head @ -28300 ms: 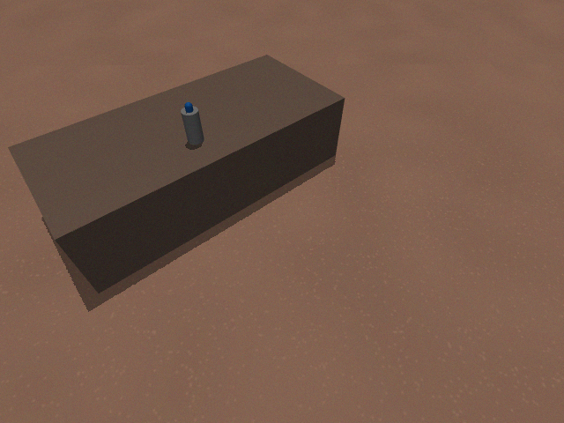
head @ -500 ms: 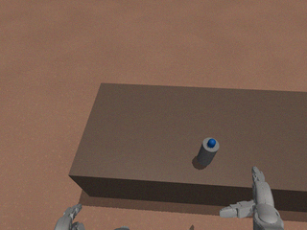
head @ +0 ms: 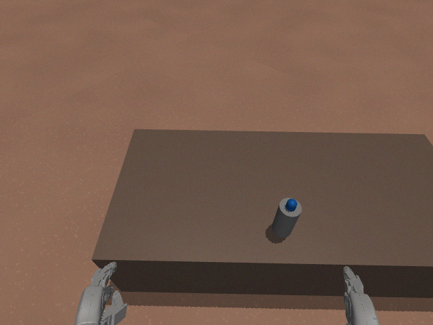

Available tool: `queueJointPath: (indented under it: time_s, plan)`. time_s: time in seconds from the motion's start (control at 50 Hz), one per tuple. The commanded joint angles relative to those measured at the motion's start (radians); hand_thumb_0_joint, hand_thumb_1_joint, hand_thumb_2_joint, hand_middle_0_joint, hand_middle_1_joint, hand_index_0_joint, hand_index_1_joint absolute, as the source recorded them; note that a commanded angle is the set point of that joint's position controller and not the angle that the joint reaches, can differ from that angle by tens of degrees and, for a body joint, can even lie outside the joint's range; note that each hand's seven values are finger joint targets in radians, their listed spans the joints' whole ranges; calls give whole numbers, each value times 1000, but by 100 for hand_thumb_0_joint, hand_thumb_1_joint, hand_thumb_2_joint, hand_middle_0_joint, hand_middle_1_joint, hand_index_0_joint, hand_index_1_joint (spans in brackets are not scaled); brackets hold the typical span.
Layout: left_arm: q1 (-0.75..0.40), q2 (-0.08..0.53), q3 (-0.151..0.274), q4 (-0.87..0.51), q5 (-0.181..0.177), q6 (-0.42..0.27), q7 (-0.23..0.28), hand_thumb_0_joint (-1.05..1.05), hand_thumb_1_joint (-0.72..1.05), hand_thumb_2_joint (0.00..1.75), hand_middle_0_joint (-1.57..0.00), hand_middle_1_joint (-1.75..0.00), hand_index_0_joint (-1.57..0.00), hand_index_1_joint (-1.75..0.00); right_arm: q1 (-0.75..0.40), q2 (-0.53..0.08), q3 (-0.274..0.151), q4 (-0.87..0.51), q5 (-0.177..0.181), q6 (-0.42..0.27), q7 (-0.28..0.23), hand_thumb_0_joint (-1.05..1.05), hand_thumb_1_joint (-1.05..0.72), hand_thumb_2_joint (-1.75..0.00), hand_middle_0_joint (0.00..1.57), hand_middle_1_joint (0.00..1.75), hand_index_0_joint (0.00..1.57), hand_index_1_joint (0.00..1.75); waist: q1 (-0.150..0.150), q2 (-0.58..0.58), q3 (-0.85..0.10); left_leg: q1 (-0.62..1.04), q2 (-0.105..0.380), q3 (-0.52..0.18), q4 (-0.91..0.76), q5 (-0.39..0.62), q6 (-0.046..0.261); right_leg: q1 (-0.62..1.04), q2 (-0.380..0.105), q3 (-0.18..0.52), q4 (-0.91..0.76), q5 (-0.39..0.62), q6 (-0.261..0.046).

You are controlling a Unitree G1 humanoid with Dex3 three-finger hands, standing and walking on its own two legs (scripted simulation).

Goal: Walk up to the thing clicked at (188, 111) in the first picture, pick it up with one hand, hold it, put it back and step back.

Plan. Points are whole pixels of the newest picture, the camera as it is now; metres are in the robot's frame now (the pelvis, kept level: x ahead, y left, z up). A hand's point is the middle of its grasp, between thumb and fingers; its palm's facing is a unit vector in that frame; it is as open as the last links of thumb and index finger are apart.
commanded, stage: home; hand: right
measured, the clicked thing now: (286, 215) +0.50 -0.21 -0.28
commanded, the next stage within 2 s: stand in 1.54 s
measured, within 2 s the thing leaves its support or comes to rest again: neither
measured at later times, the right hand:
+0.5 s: hand (332, 319) +0.17 -0.19 -0.06, palm faces +0.12 +0.96 -0.27, open 17.5 cm
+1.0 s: hand (330, 314) +0.17 -0.19 -0.06, palm faces +0.12 +0.95 -0.27, open 17.5 cm
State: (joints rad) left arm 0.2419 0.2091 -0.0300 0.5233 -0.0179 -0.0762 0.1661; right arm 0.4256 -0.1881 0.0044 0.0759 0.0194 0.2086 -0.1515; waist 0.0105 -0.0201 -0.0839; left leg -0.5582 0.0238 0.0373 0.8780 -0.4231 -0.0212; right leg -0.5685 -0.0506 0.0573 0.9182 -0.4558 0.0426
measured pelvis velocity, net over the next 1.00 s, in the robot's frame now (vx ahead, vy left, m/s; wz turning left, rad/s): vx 0.00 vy -0.01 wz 0.01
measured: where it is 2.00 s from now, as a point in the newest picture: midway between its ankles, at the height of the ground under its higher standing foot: outside the picture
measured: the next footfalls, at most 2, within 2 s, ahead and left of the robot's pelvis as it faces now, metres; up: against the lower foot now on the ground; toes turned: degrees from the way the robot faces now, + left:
none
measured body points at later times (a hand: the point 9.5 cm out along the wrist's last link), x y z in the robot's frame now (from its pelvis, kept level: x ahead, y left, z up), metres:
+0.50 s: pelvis -0.01 -0.01 +0.00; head +0.01 -0.02 +0.45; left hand +0.15 +0.23 -0.07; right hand +0.16 -0.24 -0.04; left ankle +0.01 +0.13 -0.69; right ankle +0.01 -0.14 -0.69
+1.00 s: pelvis +0.00 -0.01 -0.01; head +0.02 -0.02 +0.44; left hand +0.16 +0.23 -0.07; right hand +0.17 -0.24 -0.04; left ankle +0.01 +0.13 -0.69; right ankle +0.01 -0.14 -0.69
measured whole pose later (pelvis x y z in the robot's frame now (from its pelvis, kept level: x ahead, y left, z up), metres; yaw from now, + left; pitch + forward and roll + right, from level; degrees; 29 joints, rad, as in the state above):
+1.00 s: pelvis +0.00 -0.01 -0.01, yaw +1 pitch +7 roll +2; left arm 0.27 0.20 -0.02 0.53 -0.01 -0.14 0.17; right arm 0.46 -0.19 0.00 0.00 0.01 0.27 -0.15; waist 0.02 -0.02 -0.10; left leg -0.59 0.02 0.02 0.91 -0.44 -0.04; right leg -0.61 -0.05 0.04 0.98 -0.49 0.03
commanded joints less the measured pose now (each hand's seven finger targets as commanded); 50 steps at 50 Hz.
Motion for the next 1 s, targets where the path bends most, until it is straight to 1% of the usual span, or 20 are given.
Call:
queueJointPath:
  time_s: [0.0, 0.12, 0.18, 0.22, 0.28, 0.42, 0.44, 0.46, 0.48, 0.52, 0.56, 0.64, 0.66, 0.7, 0.86, 0.88, 0.9, 0.94, 0.96, 0.98]
  plan:
    - [-61, 111, 56, -162, 2, -59, 10, 0, 90, 90, -20, -30, -20, -30, -17, -102, -59, -183, -10, -36, -7, 0, 55, -5, 5, 5, 5, 5, 2, 11, -106, 77, -25, 25, -151, 183, 10, 42, 49, -72, -132, 190, -45]
    - [-64, 108, 55, -168, 5, -70, 7, 0, 90, 90, -20, -30, -20, -30, -16, -111, -64, -205, -11, -32, -7, 0, 58, -4, 5, 5, 5, 5, -5, 7, -91, 79, -26, 23, -152, 149, 11, 22, 47, -72, -132, 158, -44]
    - [-62, 112, 55, -172, 3, -78, 7, 0, 90, 90, -20, -30, -20, -30, -41, -97, -44, -216, -10, -30, -7, 0, 57, -4, 5, 5, 5, 5, 7, 3, -64, 46, -33, 26, -155, 96, 12, 14, 43, -68, -147, 103, -43]
    - [-55, 115, 62, -164, 5, -86, 7, 0, 90, 90, -20, -30, -20, -30, -21, -84, -41, -213, -13, -26, -9, 0, 56, -5, 5, 5, 5, 5, 7, -4, -98, 53, -37, 32, -138, 123, 15, 29, 37, -62, -147, 137, -40]
    - [-53, 117, 62, -163, 5, -93, 8, 0, 90, 90, -20, -30, -20, -30, -16, -95, -51, -219, -15, -23, -9, 0, 56, -5, 5, 5, 5, 5, 4, -5, -91, 48, -40, 35, -130, 120, 16, 25, 34, -56, -147, 139, -38]
    - [-58, 114, 60, -159, 9, -105, 7, 0, 90, 90, -20, -30, -20, -30, -9, -95, -48, -241, -16, -20, -8, 0, 57, -4, 5, 5, 5, 5, -2, -21, -78, 41, -40, 34, -132, 75, 17, 5, 31, -49, -159, 91, -34]
    - [-54, 117, 59, -156, 8, -108, 5, 0, 90, 90, -20, -30, -20, -30, -29, -86, -42, -234, -16, -20, -7, 0, 58, -3, 5, 5, 5, 5, 6, -23, -78, 33, -41, 34, -124, 76, 17, 10, 26, -42, -162, 89, -33]
    - [-58, 114, 58, -158, 9, -109, 6, 0, 90, 90, -20, -30, -20, -30, -11, -99, -51, -242, -17, -18, -7, 0, 56, -4, 5, 5, 5, 5, -2, -27, -85, 39, -41, 34, -125, 83, 18, 8, 29, -45, -156, 100, -33]
    - [-50, 118, 61, -156, 9, -111, 7, 0, 90, 90, -20, -30, -20, -30, -24, -100, -54, -261, -17, -19, -8, 0, 55, -5, 5, 5, 5, 5, 7, -23, -106, 43, -40, 32, -119, 114, 17, 27, 31, -51, -146, 131, -33]
    - [-51, 116, 57, -155, 10, -112, 6, 0, 90, 90, -20, -30, -20, -30, -25, -87, -37, -250, -15, -13, -5, 0, 59, -3, 5, 5, 5, 5, 10, -43, -72, 23, -42, 35, -119, 89, 18, 10, 27, -45, -158, 104, -31]
    - [-43, 117, 61, -151, 10, -115, 4, 0, 90, 90, -20, -30, -20, -30, -15, -93, -54, -248, -17, -13, -7, 0, 59, -3, 5, 5, 5, 5, -2, -39, -91, 34, -44, 41, -105, 97, 19, 12, 19, -26, -168, 118, -25]
    - [-56, 112, 56, -160, 11, -117, 5, 0, 90, 90, -20, -30, -20, -30, -17, -91, -41, -259, -15, -10, -4, 0, 59, -3, 5, 5, 5, 5, 7, -28, -83, 36, -41, 39, -117, 102, 16, 4, 31, -46, -147, 122, -33]
    - [-50, 112, 59, -158, 11, -119, 8, 0, 90, 90, -20, -30, -20, -30, -11, -99, -56, -255, -17, -7, -5, 0, 58, -4, 5, 5, 5, 5, 8, -18, -100, 38, -41, 37, -120, 107, 15, 9, 35, -54, -136, 127, -38]
    - [-54, 111, 56, -160, 10, -119, 10, 0, 90, 90, -20, -30, -20, -30, -10, -97, -50, -255, -15, -6, -3, 0, 55, -5, 5, 5, 5, 5, 5, -8, -93, 38, -41, 33, -121, 110, 14, 11, 36, -58, -134, 129, -37]
    - [-42, 116, 61, -155, 12, -116, 13, 0, 90, 90, -20, -30, -20, -30, -13, -100, -54, -263, -19, 4, -5, 0, 59, -3, 5, 4, 5, 4, 11, -5, -113, 47, -40, 35, -102, 176, 11, 21, 36, -58, -118, 196, -35]
    - [-46, 111, 60, -154, 13, -114, 14, 0, 90, 90, -20, -30, -20, -30, -6, -107, -59, -275, -20, 4, -5, 0, 55, -5, 5, 5, 5, 5, -1, -15, -122, 56, -37, 32, -103, 178, 11, 21, 39, -60, -111, 197, -34]
    - [-43, 113, 60, -155, 12, -114, 13, 0, 90, 90, -20, -30, -20, -30, 8, -91, -47, -255, -19, 7, -4, 0, 57, -4, 5, 5, 5, 5, 6, -6, -111, 50, -37, 33, -101, 186, 10, 22, 38, -61, -112, 206, -35]
    - [-39, 116, 63, -153, 13, -112, 12, 0, 90, 90, -20, -30, -20, -30, 7, -101, -56, -275, -20, 10, -6, 0, 57, -4, 5, 5, 5, 5, 1, -22, -144, 63, -40, 38, -88, 217, 13, 34, 35, -54, -111, 248, -30]
    - [-41, 117, 62, -157, 11, -111, 12, 0, 90, 90, -20, -30, -20, -30, -4, -92, -42, -263, -19, 14, -4, 0, 59, -3, 5, 4, 5, 4, 9, -21, -113, 43, -40, 40, -92, 200, 12, 24, 33, -53, -117, 233, -31]
    - [-42, 116, 64, -156, 13, -109, 11, 0, 90, 90, -20, -30, -20, -30, 13, -95, -52, -255, -20, 15, -7, 0, 57, -4, 5, 5, 5, 5, 0, -21, -116, 51, -40, 39, -91, 195, 13, 21, 33, -51, -117, 230, -29]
